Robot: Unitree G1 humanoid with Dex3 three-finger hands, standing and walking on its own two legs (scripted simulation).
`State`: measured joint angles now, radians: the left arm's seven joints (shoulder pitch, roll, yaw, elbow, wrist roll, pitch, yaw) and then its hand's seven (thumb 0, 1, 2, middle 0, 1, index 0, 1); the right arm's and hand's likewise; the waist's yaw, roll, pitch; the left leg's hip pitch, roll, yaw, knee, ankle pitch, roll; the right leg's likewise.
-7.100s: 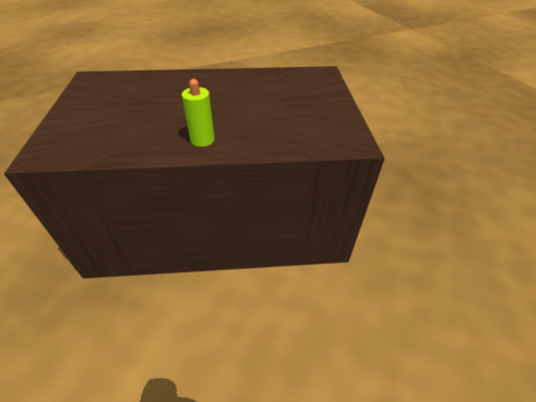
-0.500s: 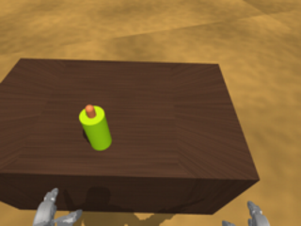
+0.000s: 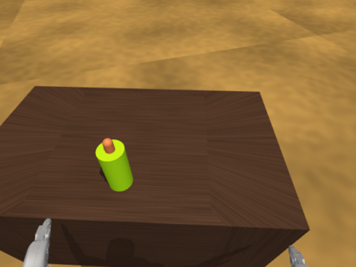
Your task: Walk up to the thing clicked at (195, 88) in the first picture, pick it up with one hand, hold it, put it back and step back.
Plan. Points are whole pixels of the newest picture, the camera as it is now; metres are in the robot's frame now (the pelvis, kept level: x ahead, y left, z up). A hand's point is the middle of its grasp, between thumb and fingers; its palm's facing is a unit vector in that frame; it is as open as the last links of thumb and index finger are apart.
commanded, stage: rise first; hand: left
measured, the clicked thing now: (114, 162) +0.44 +0.23 -0.07
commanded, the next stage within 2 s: go down in 0.44 s
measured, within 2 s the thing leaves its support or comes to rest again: neither
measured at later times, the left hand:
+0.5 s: hand (59, 254) +0.17 +0.27 -0.03, palm faces +0.30 -0.89 -0.35, open 17.5 cm
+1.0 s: hand (39, 207) +0.26 +0.34 +0.00, palm faces +0.32 -0.93 -0.17, open 17.3 cm
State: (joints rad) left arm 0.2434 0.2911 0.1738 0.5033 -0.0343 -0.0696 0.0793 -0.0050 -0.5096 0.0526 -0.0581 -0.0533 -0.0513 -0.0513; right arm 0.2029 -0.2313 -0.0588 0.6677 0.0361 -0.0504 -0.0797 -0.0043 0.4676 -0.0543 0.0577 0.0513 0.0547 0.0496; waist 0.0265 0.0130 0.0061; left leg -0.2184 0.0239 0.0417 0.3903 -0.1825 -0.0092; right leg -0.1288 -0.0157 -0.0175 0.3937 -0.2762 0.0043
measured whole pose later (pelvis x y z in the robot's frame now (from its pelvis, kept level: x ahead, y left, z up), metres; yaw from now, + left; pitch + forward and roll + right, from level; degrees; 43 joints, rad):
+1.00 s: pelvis -0.02 +0.01 -0.01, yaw +1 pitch +4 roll -1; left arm -0.11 0.48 0.46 0.73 -0.17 -0.27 -0.23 -0.01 -0.49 0.04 -0.06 -0.07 -0.07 -0.05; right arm 0.17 -0.24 -0.07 0.69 0.03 -0.07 -0.06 -0.01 0.48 -0.05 0.05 0.05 0.05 0.05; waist -0.02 -0.03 -0.01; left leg -0.41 0.04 0.02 0.58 -0.24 0.00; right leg -0.29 -0.01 -0.03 0.55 -0.32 0.01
